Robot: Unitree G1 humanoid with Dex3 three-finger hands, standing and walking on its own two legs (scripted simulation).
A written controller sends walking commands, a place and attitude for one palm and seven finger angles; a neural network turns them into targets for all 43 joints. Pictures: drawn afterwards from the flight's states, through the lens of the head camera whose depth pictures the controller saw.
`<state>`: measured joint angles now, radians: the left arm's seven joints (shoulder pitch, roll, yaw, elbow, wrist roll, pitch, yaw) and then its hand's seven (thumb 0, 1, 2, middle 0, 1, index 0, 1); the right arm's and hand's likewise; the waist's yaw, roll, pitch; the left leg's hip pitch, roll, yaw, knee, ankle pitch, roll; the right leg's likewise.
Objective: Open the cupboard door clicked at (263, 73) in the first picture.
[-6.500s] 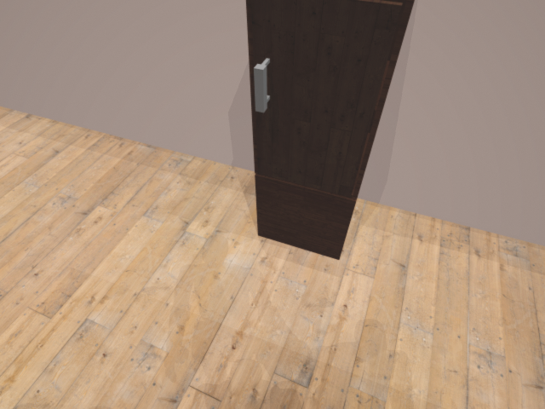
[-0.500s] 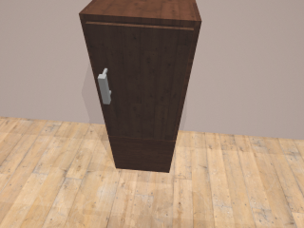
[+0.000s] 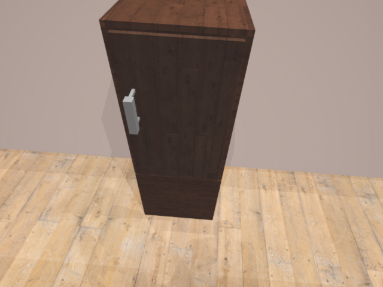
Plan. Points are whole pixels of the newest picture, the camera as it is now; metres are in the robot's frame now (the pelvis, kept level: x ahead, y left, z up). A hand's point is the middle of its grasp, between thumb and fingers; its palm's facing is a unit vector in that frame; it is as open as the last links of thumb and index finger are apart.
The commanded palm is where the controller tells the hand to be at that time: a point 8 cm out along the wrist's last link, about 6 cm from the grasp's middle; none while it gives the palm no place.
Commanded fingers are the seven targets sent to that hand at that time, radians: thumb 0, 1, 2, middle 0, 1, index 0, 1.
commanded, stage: shuffle to correct the standing spot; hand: left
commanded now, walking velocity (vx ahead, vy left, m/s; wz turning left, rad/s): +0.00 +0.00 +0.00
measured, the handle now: (133, 111) +0.59 +0.22 +0.02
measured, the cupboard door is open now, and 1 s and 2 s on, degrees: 0 0 0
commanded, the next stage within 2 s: come to a stop and stand still in 0.14 s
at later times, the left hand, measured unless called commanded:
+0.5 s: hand out of the picture +0.02 +0.18 -0.18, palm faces +0.04 -0.99 -0.14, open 7.4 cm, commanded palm none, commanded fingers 0.00 0.90 0.90 -0.20 -0.30 -0.20 -0.30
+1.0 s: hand out of the picture +0.04 +0.18 -0.17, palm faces -0.01 -0.98 -0.22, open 7.4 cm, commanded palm none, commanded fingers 0.00 0.90 0.90 -0.20 -0.30 -0.20 -0.30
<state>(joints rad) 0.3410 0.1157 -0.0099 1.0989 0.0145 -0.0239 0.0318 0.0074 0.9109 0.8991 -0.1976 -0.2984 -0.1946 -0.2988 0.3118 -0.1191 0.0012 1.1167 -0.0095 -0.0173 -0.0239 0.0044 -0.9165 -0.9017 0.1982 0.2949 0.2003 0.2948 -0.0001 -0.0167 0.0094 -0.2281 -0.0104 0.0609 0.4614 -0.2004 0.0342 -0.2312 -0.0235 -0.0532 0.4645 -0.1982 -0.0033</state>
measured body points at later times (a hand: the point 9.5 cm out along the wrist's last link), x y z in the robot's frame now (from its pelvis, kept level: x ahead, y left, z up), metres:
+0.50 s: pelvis +0.04 +0.03 +0.00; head +0.05 +0.04 +0.45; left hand +0.02 +0.24 -0.17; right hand +0.02 -0.18 -0.16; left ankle +0.03 +0.10 -0.74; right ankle +0.04 -0.11 -0.74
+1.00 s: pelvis +0.02 +0.00 +0.00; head +0.01 -0.02 +0.45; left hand +0.04 +0.23 -0.15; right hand +0.04 -0.22 -0.17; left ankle +0.03 +0.10 -0.74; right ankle +0.04 -0.11 -0.74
